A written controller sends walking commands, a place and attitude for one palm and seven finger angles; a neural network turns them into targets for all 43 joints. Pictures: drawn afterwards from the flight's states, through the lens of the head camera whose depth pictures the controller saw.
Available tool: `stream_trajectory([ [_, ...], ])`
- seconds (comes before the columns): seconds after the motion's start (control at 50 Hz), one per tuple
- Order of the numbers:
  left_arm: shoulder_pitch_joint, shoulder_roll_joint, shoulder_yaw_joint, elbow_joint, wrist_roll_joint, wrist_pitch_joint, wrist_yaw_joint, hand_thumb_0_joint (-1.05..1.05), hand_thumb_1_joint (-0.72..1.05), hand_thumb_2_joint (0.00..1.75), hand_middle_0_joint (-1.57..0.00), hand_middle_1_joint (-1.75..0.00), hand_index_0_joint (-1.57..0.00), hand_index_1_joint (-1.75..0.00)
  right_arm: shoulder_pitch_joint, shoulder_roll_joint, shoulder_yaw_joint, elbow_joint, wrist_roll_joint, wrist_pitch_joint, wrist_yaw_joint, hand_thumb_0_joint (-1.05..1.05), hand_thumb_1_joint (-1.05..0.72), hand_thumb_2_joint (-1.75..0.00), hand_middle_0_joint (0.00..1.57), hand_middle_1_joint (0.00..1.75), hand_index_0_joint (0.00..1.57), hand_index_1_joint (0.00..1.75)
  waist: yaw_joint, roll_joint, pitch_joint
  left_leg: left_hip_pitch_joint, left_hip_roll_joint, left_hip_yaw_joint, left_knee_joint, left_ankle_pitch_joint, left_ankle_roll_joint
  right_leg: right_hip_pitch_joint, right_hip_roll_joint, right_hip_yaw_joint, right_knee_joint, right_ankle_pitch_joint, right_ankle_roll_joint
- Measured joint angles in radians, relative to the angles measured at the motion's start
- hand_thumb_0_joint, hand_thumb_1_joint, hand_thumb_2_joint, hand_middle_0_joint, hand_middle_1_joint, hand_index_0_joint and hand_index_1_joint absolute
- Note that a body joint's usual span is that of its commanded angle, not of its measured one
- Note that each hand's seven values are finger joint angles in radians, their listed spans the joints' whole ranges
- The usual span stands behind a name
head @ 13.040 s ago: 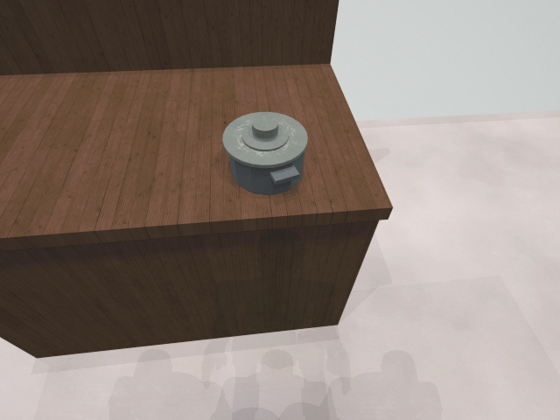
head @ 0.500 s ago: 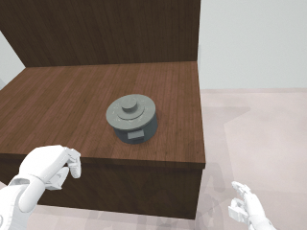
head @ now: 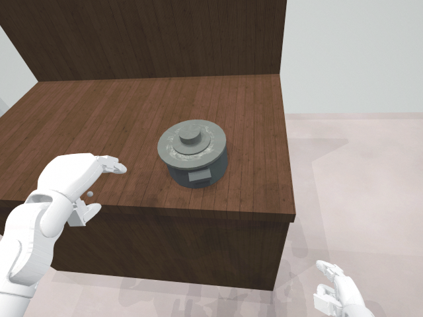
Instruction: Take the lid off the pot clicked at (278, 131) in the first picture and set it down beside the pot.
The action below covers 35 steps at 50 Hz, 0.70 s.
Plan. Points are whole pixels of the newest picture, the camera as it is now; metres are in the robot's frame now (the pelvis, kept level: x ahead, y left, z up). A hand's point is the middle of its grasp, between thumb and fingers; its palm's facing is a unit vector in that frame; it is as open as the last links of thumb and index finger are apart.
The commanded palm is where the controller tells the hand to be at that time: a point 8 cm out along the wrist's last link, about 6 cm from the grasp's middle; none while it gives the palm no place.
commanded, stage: reach forward and open the fingers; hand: left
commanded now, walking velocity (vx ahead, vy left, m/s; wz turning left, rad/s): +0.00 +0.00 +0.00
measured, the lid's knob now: (189, 134) +0.51 +0.12 +0.06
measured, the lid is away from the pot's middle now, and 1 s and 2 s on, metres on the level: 0.00 0.00 0.00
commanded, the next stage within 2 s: move the open hand above the knob in 0.12 s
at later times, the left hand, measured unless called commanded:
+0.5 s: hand (103, 164) +0.34 +0.24 +0.14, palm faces -0.13 -0.02 -0.99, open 10.0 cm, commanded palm +0.31 +0.22 +0.20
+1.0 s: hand (147, 159) +0.38 +0.17 +0.11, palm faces -0.26 -0.03 -0.96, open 10.0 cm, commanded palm +0.37 +0.18 +0.20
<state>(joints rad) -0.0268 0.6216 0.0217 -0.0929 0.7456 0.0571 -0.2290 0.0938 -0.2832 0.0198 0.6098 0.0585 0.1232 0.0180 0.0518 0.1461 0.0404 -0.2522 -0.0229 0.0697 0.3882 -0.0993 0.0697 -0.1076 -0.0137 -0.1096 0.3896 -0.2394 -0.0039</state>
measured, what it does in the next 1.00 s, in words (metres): stands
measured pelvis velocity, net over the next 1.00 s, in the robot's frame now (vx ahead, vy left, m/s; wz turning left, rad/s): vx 0.02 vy -0.01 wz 0.01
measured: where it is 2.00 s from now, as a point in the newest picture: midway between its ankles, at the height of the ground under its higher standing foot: outside the picture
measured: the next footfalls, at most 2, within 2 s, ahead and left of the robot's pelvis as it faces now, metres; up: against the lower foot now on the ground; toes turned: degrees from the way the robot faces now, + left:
none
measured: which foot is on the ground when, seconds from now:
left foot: down 0.00-1.00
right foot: down 0.00-1.00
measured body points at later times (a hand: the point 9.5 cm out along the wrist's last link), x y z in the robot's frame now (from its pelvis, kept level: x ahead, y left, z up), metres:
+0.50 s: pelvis +0.00 +0.01 +0.00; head +0.01 -0.03 +0.45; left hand +0.34 +0.24 +0.19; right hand +0.21 -0.21 -0.10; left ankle +0.07 +0.07 -0.74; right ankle -0.02 -0.12 -0.74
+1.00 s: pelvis +0.02 -0.01 +0.00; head +0.03 -0.06 +0.44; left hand +0.38 +0.17 +0.16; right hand +0.20 -0.25 -0.12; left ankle +0.07 +0.07 -0.74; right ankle -0.02 -0.12 -0.74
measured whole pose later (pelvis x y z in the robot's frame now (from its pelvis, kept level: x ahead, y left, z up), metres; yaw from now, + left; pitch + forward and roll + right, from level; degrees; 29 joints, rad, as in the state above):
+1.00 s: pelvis +0.02 -0.01 +0.00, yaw +0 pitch +0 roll +0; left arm -0.43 0.55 -0.23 0.16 0.81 0.17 -0.36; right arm 0.11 -0.30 0.03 0.61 0.07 0.14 0.03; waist 0.01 0.12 0.03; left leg -0.29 -0.03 0.06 0.43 -0.14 0.06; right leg -0.15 -0.02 -0.11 0.45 -0.30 -0.02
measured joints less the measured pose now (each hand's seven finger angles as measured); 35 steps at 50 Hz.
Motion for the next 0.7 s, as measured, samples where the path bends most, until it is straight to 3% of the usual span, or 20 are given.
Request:
stream_trajectory([
  [0.04,-0.016,-0.012,-0.027,0.004,0.013,0.016,-0.017,0.00,-0.23,1.36,-0.86,-0.13,-0.86,-0.13,-0.004,0.001,0.002,-0.005,0.000,-0.001,0.003,0.01,-0.90,-0.90,0.20,0.30,0.19,0.30,-0.002,0.003,0.002,-0.001,-0.005,0.003,-0.005,0.004,0.005,-0.006,-0.005,0.003,0.005,0.000,0.004],
  [0.1,-0.038,0.008,-0.060,-0.011,0.036,-0.006,-0.038,0.00,-0.25,1.37,-0.85,-0.11,-0.85,-0.11,-0.010,0.005,0.009,-0.002,-0.007,-0.012,-0.003,0.01,-0.90,-0.90,0.20,0.30,0.19,0.30,-0.001,0.000,0.001,-0.005,-0.009,0.007,-0.005,0.006,0.010,-0.014,-0.011,0.006,0.014,-0.002,0.008],
  [0.18,-0.104,0.045,-0.044,0.026,0.031,-0.033,-0.033,0.00,-0.26,1.39,-0.85,-0.10,-0.86,-0.10,-0.014,0.014,0.016,0.005,-0.007,-0.013,-0.009,0.01,-0.90,-0.90,0.20,0.30,0.19,0.30,0.003,-0.008,-0.008,-0.009,-0.012,0.005,0.000,0.003,0.012,-0.017,-0.014,0.004,0.019,-0.006,0.009],
  [0.24,-0.157,0.032,-0.024,0.078,0.016,0.015,-0.035,0.00,-0.27,1.40,-0.85,-0.09,-0.85,-0.09,-0.011,0.012,0.014,-0.005,0.000,-0.005,0.000,0.01,-0.90,-0.90,0.20,0.30,0.19,0.30,0.005,-0.009,-0.012,-0.013,-0.015,0.003,-0.002,0.006,0.012,-0.021,-0.016,0.001,0.020,-0.005,0.010],
  [0.32,-0.184,-0.030,-0.077,0.083,0.013,0.084,-0.063,0.00,-0.28,1.41,-0.85,-0.09,-0.85,-0.09,-0.005,0.001,0.006,-0.022,0.008,-0.004,0.012,0.01,-0.90,-0.90,0.20,0.30,0.19,0.30,0.007,-0.006,-0.009,-0.016,-0.021,-0.002,-0.005,0.010,0.016,-0.025,-0.022,-0.003,0.023,-0.006,0.014],
  [0.36,-0.179,-0.041,-0.120,0.065,0.024,0.073,-0.079,0.00,-0.28,1.42,-0.85,-0.09,-0.85,-0.09,-0.011,0.001,0.010,-0.020,0.004,-0.008,0.006,0.01,-0.90,-0.90,0.20,0.30,0.19,0.30,0.003,-0.010,-0.006,-0.014,-0.023,-0.001,-0.007,0.010,0.017,-0.025,-0.023,-0.003,0.025,-0.008,0.014],
  [0.46,-0.282,0.009,-0.174,0.128,0.069,0.029,-0.075,0.00,-0.28,1.42,-0.86,-0.09,-0.86,-0.09,-0.025,0.006,0.023,0.010,-0.006,-0.021,-0.015,0.01,-0.90,-0.90,0.20,0.30,0.19,0.30,-0.002,-0.027,-0.003,-0.025,-0.021,-0.007,0.010,0.003,0.013,-0.033,-0.022,-0.009,0.042,-0.018,0.007],
  [0.54,-0.360,-0.014,-0.138,0.206,0.051,0.101,-0.071,0.00,-0.28,1.42,-0.86,-0.09,-0.86,-0.09,-0.011,0.006,0.015,0.004,0.002,-0.012,0.004,0.01,-0.90,-0.90,0.20,0.30,0.19,0.30,-0.005,-0.027,-0.014,-0.033,-0.019,-0.011,0.009,0.004,0.008,-0.041,-0.019,-0.011,0.040,-0.018,0.006],
  [0.6,-0.347,-0.058,-0.154,0.202,0.045,0.138,-0.088,0.00,-0.28,1.42,-0.85,-0.09,-0.85,-0.09,0.006,0.001,0.009,-0.009,0.009,0.000,0.020,0.01,-0.90,-0.90,0.20,0.30,0.19,0.30,-0.011,-0.019,-0.025,-0.035,-0.019,-0.010,0.008,0.000,0.008,-0.041,-0.018,-0.010,0.035,-0.020,0.006],
  [0.66,-0.327,-0.073,-0.204,0.194,0.062,0.120,-0.112,0.00,-0.28,1.43,-0.85,-0.09,-0.85,-0.09,0.005,0.000,0.016,-0.008,0.008,0.007,0.015,0.01,-0.90,-0.90,0.20,0.30,0.19,0.30,-0.022,-0.020,-0.020,-0.030,-0.017,-0.007,0.012,-0.007,0.007,-0.037,-0.017,-0.006,0.039,-0.026,0.004],
  [0.7,-0.340,-0.052,-0.224,0.196,0.073,0.088,-0.119,0.00,-0.28,1.42,-0.85,-0.09,-0.85,-0.09,0.000,0.001,0.022,0.000,0.001,0.000,0.004,0.01,-0.90,-0.90,0.20,0.30,0.19,0.30,-0.030,-0.025,-0.011,-0.030,-0.014,-0.006,0.021,-0.014,0.004,-0.038,-0.015,-0.004,0.047,-0.032,0.001],
])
